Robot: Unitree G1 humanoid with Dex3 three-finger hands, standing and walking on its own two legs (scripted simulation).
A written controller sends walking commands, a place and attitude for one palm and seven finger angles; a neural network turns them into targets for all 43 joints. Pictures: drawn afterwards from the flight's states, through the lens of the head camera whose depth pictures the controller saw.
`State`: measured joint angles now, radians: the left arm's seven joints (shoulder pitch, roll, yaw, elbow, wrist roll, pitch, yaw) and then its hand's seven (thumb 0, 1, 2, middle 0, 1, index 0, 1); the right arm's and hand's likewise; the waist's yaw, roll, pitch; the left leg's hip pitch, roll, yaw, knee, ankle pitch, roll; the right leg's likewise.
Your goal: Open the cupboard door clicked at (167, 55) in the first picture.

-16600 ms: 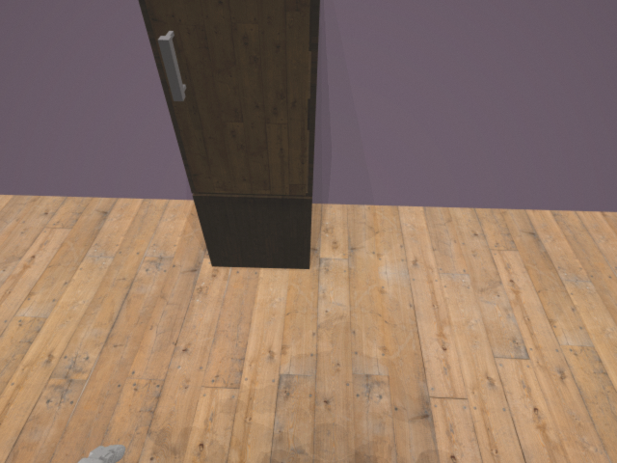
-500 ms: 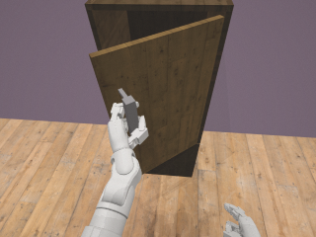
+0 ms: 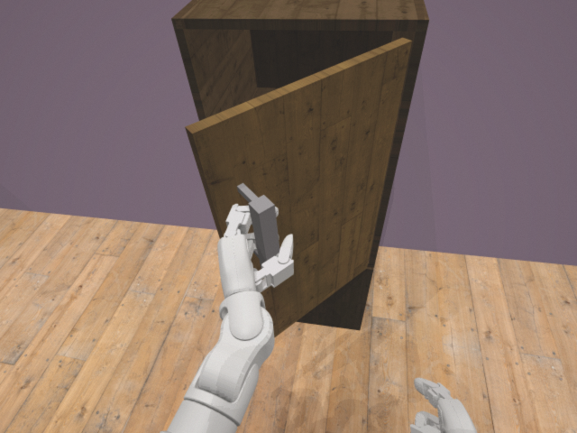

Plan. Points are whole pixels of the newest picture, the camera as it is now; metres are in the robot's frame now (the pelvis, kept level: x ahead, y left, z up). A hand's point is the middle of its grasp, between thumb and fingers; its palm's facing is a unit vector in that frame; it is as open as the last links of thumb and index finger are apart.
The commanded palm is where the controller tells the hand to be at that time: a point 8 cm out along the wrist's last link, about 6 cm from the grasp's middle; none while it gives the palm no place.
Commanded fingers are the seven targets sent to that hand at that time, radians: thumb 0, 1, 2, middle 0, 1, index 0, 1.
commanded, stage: open thumb and fingers to let go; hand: left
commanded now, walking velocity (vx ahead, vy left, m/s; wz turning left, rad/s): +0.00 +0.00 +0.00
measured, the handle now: (258, 231) +0.37 +0.06 +0.10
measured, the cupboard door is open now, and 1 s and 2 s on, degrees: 47 49 49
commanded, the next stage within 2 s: slide the hand sideways off the handle in 0.60 s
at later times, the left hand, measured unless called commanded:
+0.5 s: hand (274, 261) +0.32 +0.03 +0.10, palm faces +0.21 -0.98 -0.05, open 14.7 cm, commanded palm +0.28 +0.07 +0.09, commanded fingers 0.00 -0.50 0.30 -0.17 -0.45 -0.17 -0.45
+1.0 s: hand (273, 283) +0.29 +0.03 +0.10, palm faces -0.25 -0.97 +0.00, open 16.5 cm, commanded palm +0.27 +0.08 +0.09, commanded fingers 0.00 -0.50 0.30 -0.15 -0.30 -0.15 -0.30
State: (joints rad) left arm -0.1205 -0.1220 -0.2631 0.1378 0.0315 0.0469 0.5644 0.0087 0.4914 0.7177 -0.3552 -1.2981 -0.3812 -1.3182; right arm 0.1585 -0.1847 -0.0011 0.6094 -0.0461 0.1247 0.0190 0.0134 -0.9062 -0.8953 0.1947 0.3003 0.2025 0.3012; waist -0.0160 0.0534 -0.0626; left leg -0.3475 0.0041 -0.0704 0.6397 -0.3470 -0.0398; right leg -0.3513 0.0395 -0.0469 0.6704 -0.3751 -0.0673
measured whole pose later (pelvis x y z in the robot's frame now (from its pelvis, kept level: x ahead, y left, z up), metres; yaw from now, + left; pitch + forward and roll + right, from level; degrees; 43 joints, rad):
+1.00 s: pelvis -0.03 +0.04 -0.01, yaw -1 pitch +1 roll +0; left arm -0.23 -0.01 -0.26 0.30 -0.12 -0.10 0.08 -0.01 -0.51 0.30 -0.17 -0.33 -0.10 -0.34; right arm 0.23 -0.21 0.03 0.58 0.01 0.03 -0.02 0.01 -0.91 -0.90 0.20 0.30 0.20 0.30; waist -0.01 0.05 -0.04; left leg -0.40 -0.03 -0.04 0.73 -0.35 0.00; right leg -0.40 0.01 -0.02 0.74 -0.36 -0.02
